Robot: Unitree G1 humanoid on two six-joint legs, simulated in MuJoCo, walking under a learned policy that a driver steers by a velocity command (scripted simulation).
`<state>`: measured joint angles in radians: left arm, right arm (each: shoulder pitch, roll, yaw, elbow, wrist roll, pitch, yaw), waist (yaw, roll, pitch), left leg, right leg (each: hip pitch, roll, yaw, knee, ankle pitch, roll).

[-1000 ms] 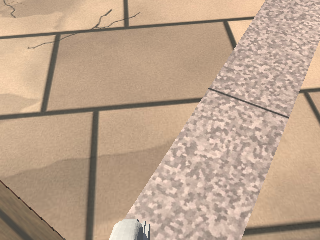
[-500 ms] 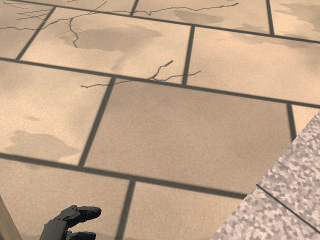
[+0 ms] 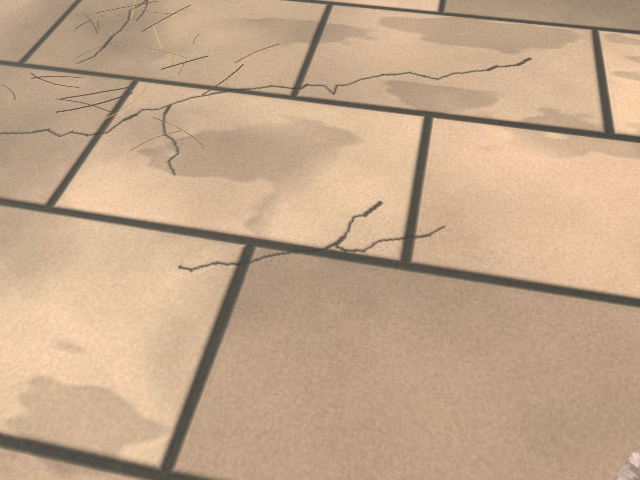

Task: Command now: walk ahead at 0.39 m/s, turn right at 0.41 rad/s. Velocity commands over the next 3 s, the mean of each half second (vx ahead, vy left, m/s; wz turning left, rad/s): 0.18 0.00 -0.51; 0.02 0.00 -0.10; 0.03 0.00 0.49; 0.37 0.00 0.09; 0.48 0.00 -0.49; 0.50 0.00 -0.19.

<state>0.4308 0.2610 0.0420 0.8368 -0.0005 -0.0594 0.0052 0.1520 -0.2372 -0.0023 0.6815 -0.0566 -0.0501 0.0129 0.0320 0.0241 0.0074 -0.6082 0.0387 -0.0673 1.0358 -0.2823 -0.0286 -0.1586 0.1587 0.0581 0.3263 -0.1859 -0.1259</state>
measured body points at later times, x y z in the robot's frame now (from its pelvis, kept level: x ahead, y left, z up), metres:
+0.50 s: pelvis +0.13 +0.03 -0.01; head +0.16 +0.03 +0.44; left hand +0.33 +0.26 -0.12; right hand +0.17 -0.26 -0.11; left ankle +0.25 +0.09 -0.74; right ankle +0.08 -0.08 -0.67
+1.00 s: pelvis +0.11 +0.01 -0.01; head +0.11 +0.01 +0.44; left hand +0.32 +0.19 -0.12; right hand +0.09 -0.26 -0.13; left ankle +0.11 +0.10 -0.74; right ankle +0.08 -0.07 -0.74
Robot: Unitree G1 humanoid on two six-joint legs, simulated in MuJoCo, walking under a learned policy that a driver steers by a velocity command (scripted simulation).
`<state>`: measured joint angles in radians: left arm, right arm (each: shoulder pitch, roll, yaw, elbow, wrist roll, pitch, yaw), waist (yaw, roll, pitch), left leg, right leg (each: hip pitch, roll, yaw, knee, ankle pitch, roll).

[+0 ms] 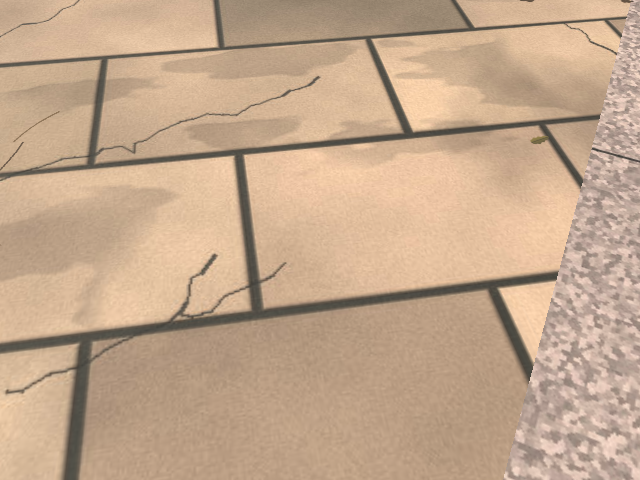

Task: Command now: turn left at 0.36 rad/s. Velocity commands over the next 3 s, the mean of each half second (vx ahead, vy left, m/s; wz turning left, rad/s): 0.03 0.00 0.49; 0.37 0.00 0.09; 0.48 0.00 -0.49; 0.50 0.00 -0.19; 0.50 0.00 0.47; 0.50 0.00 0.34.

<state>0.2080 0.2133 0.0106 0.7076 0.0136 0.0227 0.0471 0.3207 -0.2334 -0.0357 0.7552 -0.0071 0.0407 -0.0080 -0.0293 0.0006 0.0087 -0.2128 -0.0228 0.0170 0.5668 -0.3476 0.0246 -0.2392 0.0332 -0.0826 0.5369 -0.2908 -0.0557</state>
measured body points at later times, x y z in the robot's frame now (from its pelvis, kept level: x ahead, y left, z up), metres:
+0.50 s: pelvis -0.03 -0.03 +0.01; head +0.00 -0.05 +0.46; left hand +0.01 +0.26 -0.08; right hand +0.17 -0.27 -0.11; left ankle -0.06 +0.08 -0.67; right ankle +0.01 -0.12 -0.73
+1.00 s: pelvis +0.08 +0.05 +0.01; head +0.08 +0.08 +0.46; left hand +0.04 +0.32 -0.13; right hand +0.23 -0.17 -0.10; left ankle +0.02 +0.12 -0.73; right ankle +0.11 -0.08 -0.65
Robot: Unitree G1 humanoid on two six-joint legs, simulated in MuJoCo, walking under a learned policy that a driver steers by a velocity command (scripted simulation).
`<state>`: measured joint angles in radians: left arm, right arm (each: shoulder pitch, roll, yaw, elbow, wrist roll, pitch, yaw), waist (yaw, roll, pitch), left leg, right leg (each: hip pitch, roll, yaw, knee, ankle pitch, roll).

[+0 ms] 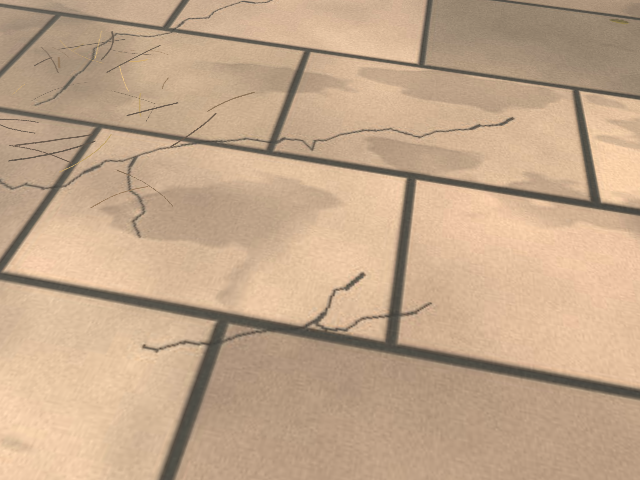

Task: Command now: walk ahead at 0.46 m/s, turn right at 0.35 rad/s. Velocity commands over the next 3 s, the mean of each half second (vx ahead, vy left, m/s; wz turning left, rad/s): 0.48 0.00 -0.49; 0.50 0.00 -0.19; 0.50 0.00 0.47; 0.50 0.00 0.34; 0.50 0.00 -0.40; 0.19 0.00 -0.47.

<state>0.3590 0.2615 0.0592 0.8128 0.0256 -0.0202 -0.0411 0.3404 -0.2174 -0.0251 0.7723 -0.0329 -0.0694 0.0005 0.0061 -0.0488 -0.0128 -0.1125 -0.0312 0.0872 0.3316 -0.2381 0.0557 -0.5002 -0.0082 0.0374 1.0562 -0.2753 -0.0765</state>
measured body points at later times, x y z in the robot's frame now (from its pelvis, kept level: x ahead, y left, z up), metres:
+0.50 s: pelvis +0.26 -0.07 -0.01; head +0.29 -0.08 +0.43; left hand +0.42 +0.17 -0.14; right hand +0.28 -0.35 -0.13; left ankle +0.25 +0.09 -0.65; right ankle +0.28 -0.11 -0.75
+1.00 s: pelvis +0.55 -0.12 -0.02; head +0.58 -0.12 +0.43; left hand +0.67 +0.12 -0.15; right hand +0.58 -0.41 -0.13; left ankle +0.64 -0.09 -0.75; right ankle +0.38 -0.15 -0.65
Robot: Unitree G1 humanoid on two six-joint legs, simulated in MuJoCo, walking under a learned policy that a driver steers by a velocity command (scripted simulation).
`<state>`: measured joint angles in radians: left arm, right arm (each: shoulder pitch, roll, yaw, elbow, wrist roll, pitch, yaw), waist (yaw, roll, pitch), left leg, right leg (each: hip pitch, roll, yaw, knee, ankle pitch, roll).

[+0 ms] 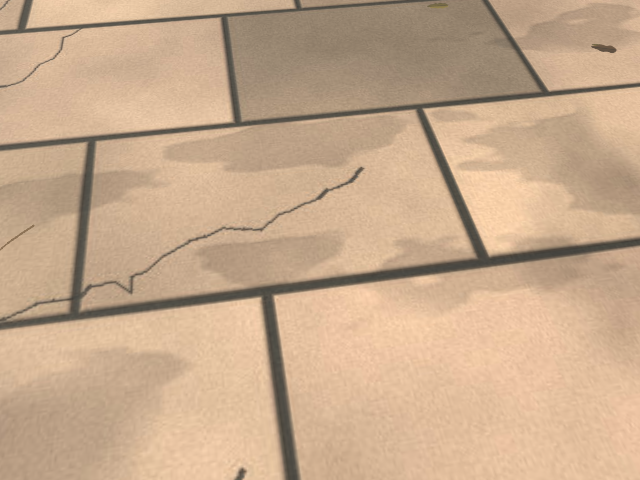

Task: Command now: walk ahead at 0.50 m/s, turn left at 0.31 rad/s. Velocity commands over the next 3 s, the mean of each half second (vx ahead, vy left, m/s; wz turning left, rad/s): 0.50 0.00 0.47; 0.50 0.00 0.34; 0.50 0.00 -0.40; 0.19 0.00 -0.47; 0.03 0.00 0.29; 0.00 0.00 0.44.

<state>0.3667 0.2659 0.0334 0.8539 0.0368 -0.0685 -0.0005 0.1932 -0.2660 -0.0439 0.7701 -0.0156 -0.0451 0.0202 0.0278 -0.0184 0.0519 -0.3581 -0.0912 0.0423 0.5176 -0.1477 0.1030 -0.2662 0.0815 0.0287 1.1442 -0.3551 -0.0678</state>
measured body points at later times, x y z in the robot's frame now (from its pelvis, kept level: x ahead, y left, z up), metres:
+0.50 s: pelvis +0.28 -0.01 +0.00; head +0.31 -0.01 +0.45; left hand +0.43 +0.27 -0.08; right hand +0.34 -0.29 -0.13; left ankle +0.10 +0.05 -0.66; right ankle +0.38 -0.09 -0.73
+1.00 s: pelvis +0.50 +0.11 +0.00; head +0.53 +0.14 +0.45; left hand +0.34 +0.31 -0.15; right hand +0.79 +0.01 -0.09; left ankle +0.53 +0.21 -0.73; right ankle +0.40 -0.08 -0.66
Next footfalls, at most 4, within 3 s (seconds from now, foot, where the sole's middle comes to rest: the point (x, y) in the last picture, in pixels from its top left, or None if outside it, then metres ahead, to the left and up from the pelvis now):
0.42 right None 0.42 -0.08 -0.76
0.94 left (228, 434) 0.56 0.23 -0.76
1.48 right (274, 302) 0.89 0.16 -0.77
2.00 left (211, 262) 1.01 0.33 -0.77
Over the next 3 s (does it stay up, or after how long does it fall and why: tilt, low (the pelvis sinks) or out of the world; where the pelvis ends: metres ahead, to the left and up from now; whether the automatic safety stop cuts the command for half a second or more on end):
stays up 0.87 0.24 0.01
